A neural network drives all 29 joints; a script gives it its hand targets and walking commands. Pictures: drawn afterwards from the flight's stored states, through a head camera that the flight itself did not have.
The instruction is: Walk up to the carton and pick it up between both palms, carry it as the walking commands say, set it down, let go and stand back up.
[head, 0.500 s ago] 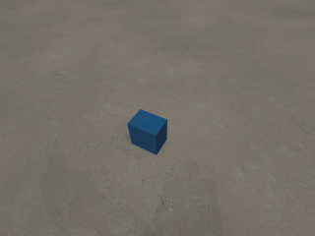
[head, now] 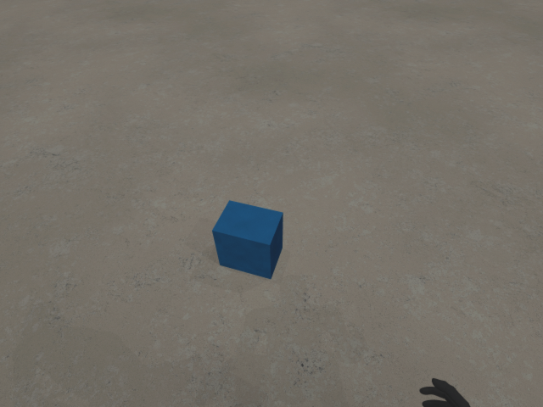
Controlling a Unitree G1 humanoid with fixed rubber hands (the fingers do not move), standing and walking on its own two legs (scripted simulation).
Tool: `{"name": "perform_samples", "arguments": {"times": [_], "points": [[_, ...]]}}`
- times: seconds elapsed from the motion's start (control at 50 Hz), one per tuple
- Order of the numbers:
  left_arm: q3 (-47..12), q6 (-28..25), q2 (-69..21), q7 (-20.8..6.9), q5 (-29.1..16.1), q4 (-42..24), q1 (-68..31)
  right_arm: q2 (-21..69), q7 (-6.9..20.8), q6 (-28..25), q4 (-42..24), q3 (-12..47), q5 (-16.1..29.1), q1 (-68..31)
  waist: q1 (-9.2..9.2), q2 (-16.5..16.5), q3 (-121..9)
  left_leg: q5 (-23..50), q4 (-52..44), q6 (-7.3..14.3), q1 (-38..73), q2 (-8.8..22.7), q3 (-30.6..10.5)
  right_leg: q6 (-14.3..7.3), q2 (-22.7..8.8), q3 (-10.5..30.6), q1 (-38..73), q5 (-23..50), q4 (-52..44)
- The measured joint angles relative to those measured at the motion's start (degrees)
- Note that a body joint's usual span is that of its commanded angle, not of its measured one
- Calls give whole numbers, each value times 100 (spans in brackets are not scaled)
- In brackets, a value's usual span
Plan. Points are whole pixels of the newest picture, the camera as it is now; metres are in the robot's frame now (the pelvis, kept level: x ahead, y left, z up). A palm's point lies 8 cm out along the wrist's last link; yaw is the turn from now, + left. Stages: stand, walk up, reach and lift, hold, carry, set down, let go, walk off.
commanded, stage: walk up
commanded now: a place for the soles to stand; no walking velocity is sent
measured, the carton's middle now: (250, 239) +0.89 +0.12 -0.62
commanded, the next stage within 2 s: none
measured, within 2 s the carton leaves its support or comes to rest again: neither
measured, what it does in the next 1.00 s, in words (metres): walks ahead: right foot, then left foot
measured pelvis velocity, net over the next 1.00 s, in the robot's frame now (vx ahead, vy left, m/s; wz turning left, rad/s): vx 0.38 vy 0.26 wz -0.24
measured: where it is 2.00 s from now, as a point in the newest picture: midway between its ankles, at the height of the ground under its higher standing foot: (167, 353)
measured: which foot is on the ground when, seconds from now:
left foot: down 0.00-0.30, up 0.32-0.68, down 0.70-1.00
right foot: up 0.00-0.28, down 0.30-0.68, up 0.70-1.00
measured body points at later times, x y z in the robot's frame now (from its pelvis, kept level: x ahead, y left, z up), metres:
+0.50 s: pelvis +0.19 +0.10 +0.02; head +0.21 +0.08 +0.47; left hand +0.27 +0.35 -0.09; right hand +0.27 -0.16 -0.10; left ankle +0.26 +0.25 -0.62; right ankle +0.21 -0.05 -0.71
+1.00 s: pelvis +0.38 +0.26 +0.01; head +0.38 +0.25 +0.46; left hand +0.55 +0.47 -0.09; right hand +0.34 +0.01 -0.12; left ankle +0.40 +0.34 -0.71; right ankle +0.41 +0.17 -0.70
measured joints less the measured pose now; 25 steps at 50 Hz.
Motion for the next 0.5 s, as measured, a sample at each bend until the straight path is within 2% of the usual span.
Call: {"name": "perform_samples", "arguments": {"times": [0.06, 0.12, 0.22, 0.28, 0.3, 0.32, 0.36, 0.4, 0.44, 0.5], "points": [[-43, 15, 22, -52, -51, -238, -368, 149, -56, 67, 287, 36, 57, 628, -191, -139, -7, 1, -568, 157, 633, -73, 234, 168, 140, -755, -551, 513, 597], [-79, -41, -103, -124, -72, -459, -655, 76, -96, 80, 516, 22, 39, 1092, -374, -61, -22, 104, -1193, 250, 1171, -112, 426, 242, 244, -1244, -829, 1205, 148], [-163, -84, -322, -171, -123, -707, -1026, -56, -112, 113, 629, 43, -58, 1536, -687, 125, 70, -78, -1536, 321, 1596, -195, 587, 174, 407, -1439, -697, 1989, -1294], [-243, -133, -438, -145, -134, -879, -1107, -79, -114, 157, 561, 101, -68, 1719, -754, 217, 112, -550, -1127, 333, 1599, -191, 674, -18, 485, -1560, -216, 2150, -2249], [-269, -177, -441, -112, -113, -972, -1106, -60, -110, 165, 507, 126, -68, 1814, -744, 197, 84, -800, -683, 317, 1433, -207, 661, -165, 478, -1489, -17, 2163, -2517], [-270, -215, -485, -53, -76, -997, -1164, -45, -101, 195, 476, 138, -75, 1808, -664, 241, 143, -998, 113, 255, 1111, -180, 545, -236, 490, -1479, -84, 2201, -2352], [-314, -213, -566, 90, -100, -968, -1185, 11, -76, 297, 392, 142, -138, 1657, -528, 277, 303, -1107, 1830, 149, 406, -320, 138, -193, 440, -1454, -72, 1921, -1949], [-346, -212, -620, 205, -158, -881, -1034, 49, -42, 381, 210, 108, -161, 1416, -392, 277, 365, -844, 2735, 56, -220, -335, -47, -141, 341, -1392, 219, 1757, -2066], [-363, -242, -625, 248, -147, -748, -804, 36, -9, 391, -38, 68, -174, 1082, -275, 263, 386, -483, 2793, -53, -717, -178, -152, -33, 218, -1308, 582, 1806, -2407], [-356, -298, -587, 237, -90, -549, -436, -59, 82, 357, -402, -2, -190, 543, -97, 254, 320, 14, 2255, -179, -1283, 123, -316, 62, 19, -1116, 941, 1828, -2770]]}}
